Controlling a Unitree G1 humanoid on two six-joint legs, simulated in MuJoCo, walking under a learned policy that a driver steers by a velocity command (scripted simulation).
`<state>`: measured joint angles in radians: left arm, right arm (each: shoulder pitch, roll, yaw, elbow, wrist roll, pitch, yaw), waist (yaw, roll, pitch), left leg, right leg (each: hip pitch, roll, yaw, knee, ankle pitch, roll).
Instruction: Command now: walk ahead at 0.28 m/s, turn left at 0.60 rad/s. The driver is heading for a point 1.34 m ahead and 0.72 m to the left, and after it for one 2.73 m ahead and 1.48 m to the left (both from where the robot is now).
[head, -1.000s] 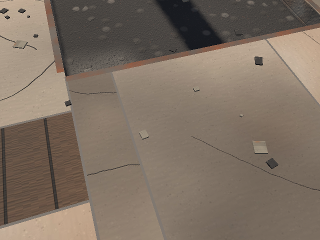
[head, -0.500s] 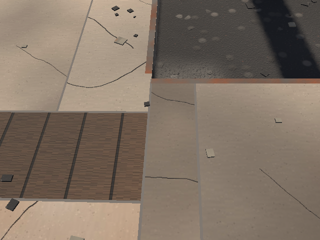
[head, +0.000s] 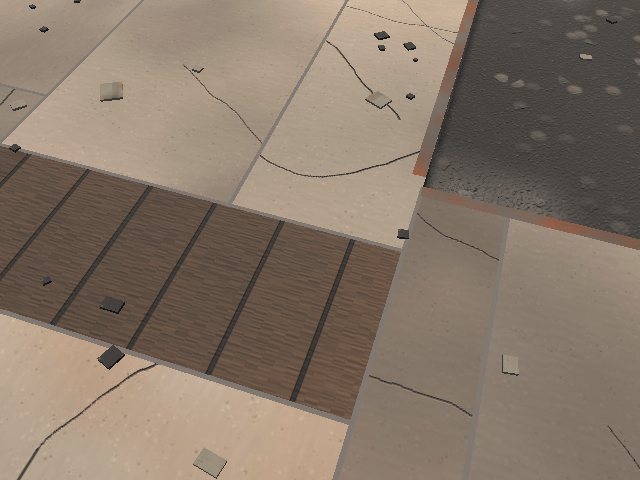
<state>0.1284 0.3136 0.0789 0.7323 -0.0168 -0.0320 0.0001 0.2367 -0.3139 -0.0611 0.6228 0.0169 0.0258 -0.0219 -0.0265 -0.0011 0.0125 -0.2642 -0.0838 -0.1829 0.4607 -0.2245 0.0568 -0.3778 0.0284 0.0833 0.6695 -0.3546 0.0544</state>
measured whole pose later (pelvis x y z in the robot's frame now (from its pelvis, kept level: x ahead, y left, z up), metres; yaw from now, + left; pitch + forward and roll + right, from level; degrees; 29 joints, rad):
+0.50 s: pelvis +0.17 +0.04 -0.02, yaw +18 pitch +2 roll -1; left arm 0.39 0.31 0.06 0.84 -0.02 -0.06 0.01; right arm 0.10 -0.28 -0.05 0.56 0.02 -0.02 0.06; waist 0.10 0.03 0.04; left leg -0.63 0.05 0.03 0.67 -0.12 0.03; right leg 0.14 -0.05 -0.19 0.25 -0.42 0.05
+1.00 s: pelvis +0.44 +0.16 -0.01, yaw +35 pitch +2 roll +1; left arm 0.03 0.30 0.02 0.65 0.00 -0.11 -0.03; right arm 0.39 -0.31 -0.07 0.72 0.03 -0.03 -0.01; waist -0.09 -0.04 0.02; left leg -0.05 -0.11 -0.21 0.43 -0.39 0.06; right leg -0.53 -0.01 0.08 0.50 0.03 0.03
